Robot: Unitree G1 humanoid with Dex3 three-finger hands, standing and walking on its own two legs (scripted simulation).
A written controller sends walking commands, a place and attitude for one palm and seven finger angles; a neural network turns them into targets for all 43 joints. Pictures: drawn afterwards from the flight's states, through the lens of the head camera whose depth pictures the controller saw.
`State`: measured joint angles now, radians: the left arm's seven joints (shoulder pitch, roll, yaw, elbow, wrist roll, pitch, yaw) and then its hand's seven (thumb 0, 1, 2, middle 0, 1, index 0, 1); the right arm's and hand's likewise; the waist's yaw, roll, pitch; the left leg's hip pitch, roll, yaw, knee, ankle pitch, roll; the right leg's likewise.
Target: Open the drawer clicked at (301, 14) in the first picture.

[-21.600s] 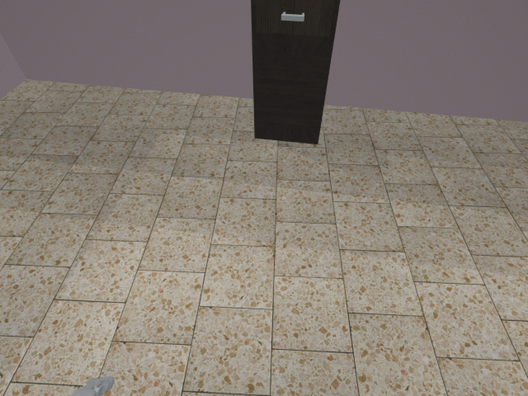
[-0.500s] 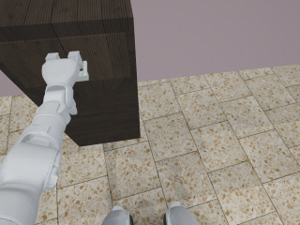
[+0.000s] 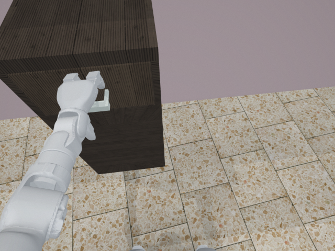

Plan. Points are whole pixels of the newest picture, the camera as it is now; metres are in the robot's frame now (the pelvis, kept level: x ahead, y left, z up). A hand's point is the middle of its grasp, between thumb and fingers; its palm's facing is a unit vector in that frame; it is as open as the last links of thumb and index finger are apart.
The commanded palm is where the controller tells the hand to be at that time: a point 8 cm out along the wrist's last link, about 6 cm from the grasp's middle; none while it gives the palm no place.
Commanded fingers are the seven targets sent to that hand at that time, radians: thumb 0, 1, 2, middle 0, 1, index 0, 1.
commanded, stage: lift the fingers back up to retry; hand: left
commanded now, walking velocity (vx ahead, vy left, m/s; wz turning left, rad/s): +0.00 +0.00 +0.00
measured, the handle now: (90, 100) +0.52 +0.20 -0.01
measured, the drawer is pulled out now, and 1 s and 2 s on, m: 0.00 0.00 0.00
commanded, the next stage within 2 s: re-aim the fingers above the handle in 0.14 s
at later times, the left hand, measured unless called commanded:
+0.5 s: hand (89, 102) +0.47 +0.18 +0.05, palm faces -0.05 -0.03 -1.00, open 13.8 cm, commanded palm +0.46 +0.20 +0.11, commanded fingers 0.00 -0.50 0.30 -0.30 -1.20 -0.30 -1.20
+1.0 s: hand (85, 102) +0.47 +0.19 +0.05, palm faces -0.04 -0.03 -1.00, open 13.8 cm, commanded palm +0.45 +0.20 +0.10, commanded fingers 0.00 -0.50 0.30 -0.30 -1.20 -0.30 -1.20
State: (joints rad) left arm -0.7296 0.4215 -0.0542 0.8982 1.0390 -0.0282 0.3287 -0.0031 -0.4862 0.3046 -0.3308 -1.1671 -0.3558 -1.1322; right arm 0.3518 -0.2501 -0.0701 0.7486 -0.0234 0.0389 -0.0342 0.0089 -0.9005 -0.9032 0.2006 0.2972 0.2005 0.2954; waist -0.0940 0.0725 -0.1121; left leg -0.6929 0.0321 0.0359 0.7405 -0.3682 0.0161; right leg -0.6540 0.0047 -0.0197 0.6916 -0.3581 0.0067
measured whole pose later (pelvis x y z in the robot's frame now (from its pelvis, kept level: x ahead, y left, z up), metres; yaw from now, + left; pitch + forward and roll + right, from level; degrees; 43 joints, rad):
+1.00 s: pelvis -0.01 +0.00 +0.01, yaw -1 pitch +16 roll -1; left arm -0.84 0.43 -0.05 1.08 1.07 0.00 0.31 0.00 -0.49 0.30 -0.32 -1.20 -0.33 -1.20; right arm 0.36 -0.25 -0.06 0.75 0.00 0.05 -0.02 0.01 -0.90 -0.90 0.20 0.30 0.20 0.30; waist -0.11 0.06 -0.12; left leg -0.64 0.03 0.06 0.69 -0.33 0.02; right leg -0.63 0.01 0.01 0.66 -0.32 0.01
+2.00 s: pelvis -0.03 -0.01 +0.00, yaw -1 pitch +18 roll -1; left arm -0.92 0.47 -0.05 1.15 1.09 0.00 0.31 0.00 -0.49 0.30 -0.34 -1.22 -0.34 -1.23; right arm 0.34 -0.27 -0.04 0.73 0.01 0.05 -0.05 0.01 -0.90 -0.90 0.20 0.30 0.20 0.30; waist -0.13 0.05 -0.12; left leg -0.70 0.04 0.05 0.71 -0.32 0.01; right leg -0.68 0.02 -0.01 0.69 -0.32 -0.01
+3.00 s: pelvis -0.04 +0.01 -0.02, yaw +0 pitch +23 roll -2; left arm -0.95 0.52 -0.07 1.17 1.10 -0.04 0.36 0.00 -0.49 0.30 -0.34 -1.29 -0.33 -1.21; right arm 0.40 -0.26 -0.05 0.76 -0.02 0.03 -0.03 0.01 -0.90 -0.90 0.20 0.30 0.20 0.30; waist -0.13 0.05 -0.14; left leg -0.91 0.03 0.03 0.89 -0.37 0.03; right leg -0.87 0.01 -0.02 0.83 -0.36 0.02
